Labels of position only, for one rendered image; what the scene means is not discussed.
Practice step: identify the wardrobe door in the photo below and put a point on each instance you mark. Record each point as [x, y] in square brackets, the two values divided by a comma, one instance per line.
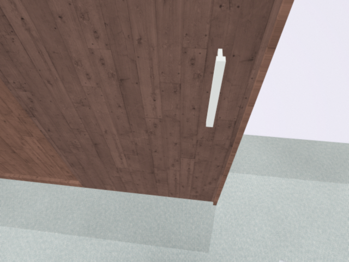
[23, 148]
[121, 88]

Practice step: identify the handle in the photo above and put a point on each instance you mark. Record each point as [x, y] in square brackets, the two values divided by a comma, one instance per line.
[216, 86]

